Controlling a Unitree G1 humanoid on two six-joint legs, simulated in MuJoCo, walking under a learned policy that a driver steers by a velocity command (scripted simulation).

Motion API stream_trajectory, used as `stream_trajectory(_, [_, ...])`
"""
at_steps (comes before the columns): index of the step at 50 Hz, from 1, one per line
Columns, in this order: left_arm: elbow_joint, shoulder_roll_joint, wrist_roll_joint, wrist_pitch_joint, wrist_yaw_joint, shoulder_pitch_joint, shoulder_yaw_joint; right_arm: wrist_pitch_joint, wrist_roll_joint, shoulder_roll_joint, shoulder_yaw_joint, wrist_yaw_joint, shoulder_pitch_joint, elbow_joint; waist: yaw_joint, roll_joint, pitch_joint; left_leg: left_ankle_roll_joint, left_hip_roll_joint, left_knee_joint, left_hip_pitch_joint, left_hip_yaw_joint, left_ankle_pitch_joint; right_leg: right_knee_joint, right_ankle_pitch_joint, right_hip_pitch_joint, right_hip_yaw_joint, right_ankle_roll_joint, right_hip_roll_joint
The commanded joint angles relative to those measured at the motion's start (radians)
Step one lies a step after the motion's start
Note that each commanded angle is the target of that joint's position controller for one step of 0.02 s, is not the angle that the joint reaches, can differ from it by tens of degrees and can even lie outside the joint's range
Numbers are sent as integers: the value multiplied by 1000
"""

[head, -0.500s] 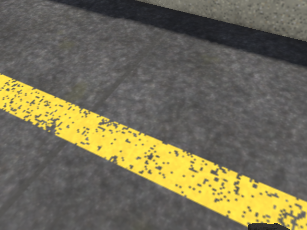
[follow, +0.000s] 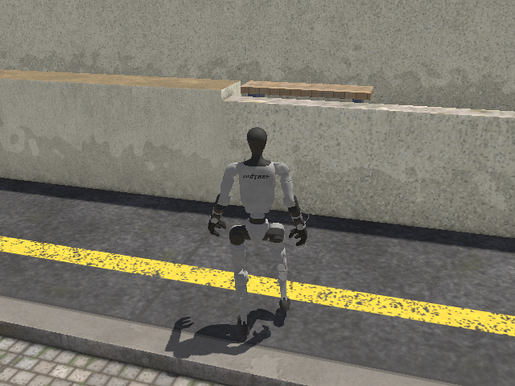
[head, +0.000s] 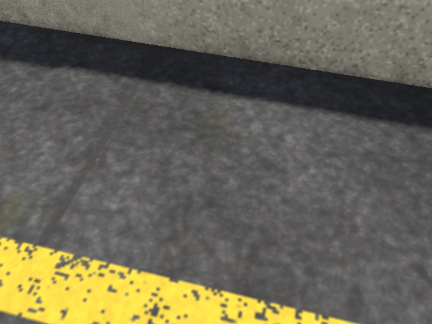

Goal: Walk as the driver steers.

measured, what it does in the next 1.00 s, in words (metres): walks ahead, turning right: right foot, then left foot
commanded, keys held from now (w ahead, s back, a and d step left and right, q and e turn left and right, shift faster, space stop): w+e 1.00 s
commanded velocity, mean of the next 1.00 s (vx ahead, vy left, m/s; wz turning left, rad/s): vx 0.50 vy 0.00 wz -0.56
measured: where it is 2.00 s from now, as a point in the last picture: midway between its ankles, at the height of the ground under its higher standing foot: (365, 206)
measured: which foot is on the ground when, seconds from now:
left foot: down 0.00-0.28, up 0.30-0.70, down 0.72-1.00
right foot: up 0.00-0.24, down 0.26-0.74, up 0.76-1.00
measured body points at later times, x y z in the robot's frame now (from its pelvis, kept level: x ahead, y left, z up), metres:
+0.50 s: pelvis +0.29 -0.08 +0.00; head +0.32 -0.10 +0.45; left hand +0.45 +0.17 -0.11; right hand +0.39 -0.38 -0.09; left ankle +0.40 +0.09 -0.67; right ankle +0.28 -0.15 -0.74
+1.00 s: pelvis +0.55 -0.12 +0.00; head +0.58 -0.12 +0.45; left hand +0.84 +0.01 -0.09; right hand +0.44 -0.38 -0.11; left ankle +0.59 -0.01 -0.74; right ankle +0.52 -0.29 -0.66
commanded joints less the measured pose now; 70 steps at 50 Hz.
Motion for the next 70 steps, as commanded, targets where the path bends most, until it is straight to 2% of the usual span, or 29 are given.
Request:
stream_trajectory(1, [-61, 5, 6, -4, -16, 4, -5, -22, -2, -125, -22, -11, -104, -78, 47, 96, 40, 123, 255, -149, -95, -75, 292, -154, 181, 26, -4, 5, -21])
stream_trajectory(8, [-172, -9, 5, -10, -63, -227, -21, 25, 29, -183, -41, -27, 25, -33, -38, 86, 70, 86, 334, -61, 199, -6, 430, -445, 153, -37, -115, -48, 25])
stream_trajectory(11, [-186, 45, 9, -1, -72, -153, 7, 51, 33, -222, -53, -42, 0, -44, 34, 151, -7, 47, 338, 137, 248, 37, 865, -463, -7, 134, -196, -104, 122])
stream_trajectory(13, [-124, 147, 10, 5, -53, 131, 64, 61, 36, -224, -50, -52, -22, -57, 188, 129, -145, -10, 279, 529, 86, 73, 845, -564, 48, 549, -176, -173, 187])
stream_trajectory(14, [-102, 251, 14, 14, -27, 233, 93, 46, 6, -136, -24, -50, 19, -94, 178, -56, -243, -61, 191, 871, -268, 73, 284, -557, 85, 895, 172, -265, -25])
stream_trajectory(15, [-137, 290, 13, 0, -33, 200, 90, 5, 6, -68, 8, -33, 50, -143, 110, -195, -396, -101, -11, 1164, -594, -136, -395, -728, -25, 1134, 744, -460, -223])
stream_trajectory(16, [-140, 201, 21, -3, -35, 218, 68, -28, 40, -148, -11, -14, -67, -164, 176, -73, -381, -81, 51, 1199, -712, -274, -336, -778, -60, 1139, 676, -402, -193])
stream_trajectory(17, [-138, 153, 20, -9, -33, 178, 56, -43, 57, -148, -7, -8, -120, -184, 159, -43, -243, -63, 91, 1150, -746, -256, -256, -776, -7, 1008, 517, -361, -157])
stream_trajectory(18, [-149, 129, 14, -13, -33, 105, 48, -47, 37, -140, -7, -17, -124, -177, 102, 55, -154, -62, 135, 1054, -701, -249, -190, -783, 85, 838, 405, -324, -110])
stream_trajectory(20, [-178, 81, 26, -17, -29, 22, 32, -24, 9, -158, -22, -23, -101, -176, 30, 37, -88, -77, 175, 946, -562, -250, -140, -825, 224, 611, 299, -307, -59])
stream_trajectory(23, [-172, 105, 24, -25, -15, 29, 39, 6, 0, -120, -14, -27, -106, -189, 12, 26, -60, -116, 170, 808, -521, -222, -92, -858, 309, 481, 224, -311, -25])
stream_trajectory(28, [-147, 139, 9, -9, 9, 89, 51, 3, 7, -73, 10, -19, -297, -233, 85, -25, -34, -139, 90, 404, -417, -198, 217, -829, 171, 403, 143, -237, 57])
stream_trajectory(33, [-132, 133, 4, 2, 11, 145, 52, -16, 29, -135, -14, 2, -341, -255, 96, -59, -36, -103, 58, 251, -350, -240, 162, -716, 18, 509, 300, -206, -2])
stream_trajectory(36, [-151, 64, 13, 1, 8, 120, 31, -32, 16, -182, -47, -4, -142, -219, -14, -64, -122, -20, 109, 193, -48, -259, 105, -487, 42, 457, 280, -136, 74])
stream_trajectory(37, [-170, -4, 30, -3, 7, 145, 8, -32, 3, -244, -62, -12, 11, -207, -58, 93, -259, 43, 306, 189, 206, -460, 63, -180, -175, 322, 165, -88, 155])
stream_trajectory(38, [-202, -2, -8, -11, 8, 260, 3, -20, -5, -302, -76, -3, 68, -170, 7, 463, -322, 206, 496, 51, 412, -969, -240, 106, -448, -17, 78, -43, 228])
stream_trajectory(39, [-169, 105, -14, -9, 12, 240, 24, -16, 14, -199, -55, -2, 21, -199, -19, 294, -221, 187, 475, 8, 348, -962, -418, 226, -380, -113, 107, -25, 153])
stream_trajectory(41, [-192, 121, 9, 4, 10, 84, 33, -1, 9, -133, -31, -10, -50, -206, -24, 125, -65, 121, 384, 6, 134, -649, -222, 229, -216, -91, 57, -15, 91])
stream_trajectory(45, [-207, 57, 3, 18, -5, 69, 29, -6, 9, -100, -22, -15, -84, -170, 24, 172, -5, 111, 303, -68, -19, -382, 43, 115, -130, -11, 25, -7, 32])
stream_trajectory(58, [-285, 22, 5, 17, -60, -199, 8, 28, 40, -225, -59, -26, -7, -64, -34, 131, 71, 63, 342, -57, 143, -39, 348, -432, 80, 57, -119, -47, 56])
stream_trajectory(60, [-282, 58, 13, 22, -62, -144, 29, 39, 50, -257, -69, -31, -15, -63, 16, 161, 23, 43, 340, 80, 175, 6, 691, -459, -24, 183, -177, -91, 120])
stream_trajectory(62, [-206, 145, 11, 30, -48, 141, 82, 50, 54, -245, -63, -38, -24, -69, 170, 127, -125, -4, 285, 458, 51, 62, 801, -556, 42, 590, -198, -160, 205])
stream_trajectory(63, [-179, 233, 4, 38, -26, 265, 105, 43, 8, -157, -32, -36, 6, -95, 185, -64, -209, -51, 224, 797, -254, 57, 213, -551, 97, 897, 100, -230, 14])
stream_trajectory(64, [-217, 308, 2, 21, -30, 206, 103, 11, 4, -85, 0, -27, 38, -164, 91, -251, -350, -96, 14, 1110, -612, -119, -411, -744, -153, 1119, 718, -438, -204])
stream_trajectory(65, [-220, 218, 10, 7, -38, 229, 79, -23, 43, -184, -21, -13, -73, -176, 167, -99, -351, -79, 65, 1162, -723, -265, -346, -817, -210, 1109, 709, -398, -201])
stream_trajectory(66, [-206, 173, 15, -5, -36, 200, 64, -37, 63, -187, -18, -7, -127, -195, 154, -76, -220, -59, 103, 1118, -761, -247, -262, -809, -149, 1000, 562, -357, -168])
stream_trajectory(67, [-209, 146, 13, -11, -36, 137, 53, -41, 43, -174, -15, -14, -129, -183, 102, 25, -136, -57, 147, 1023, -701, -248, -185, -806, -33, 836, 444, -319, -121])
stream_trajectory(68, [-218, 118, 17, -13, -33, 75, 43, -36, 16, -183, -22, -20, -126, -175, 64, 29, -100, -64, 173, 938, -626, -250, -146, -814, 70, 714, 364, -298, -85])
stream_trajectory(70, [-229, 106, 28, -15, -25, 28, 36, -12, 7, -177, -26, -17, -102, -170, 21, 3, -73, -82, 183, 868, -540, -245, -107, -854, 175, 585, 308, -299, -51])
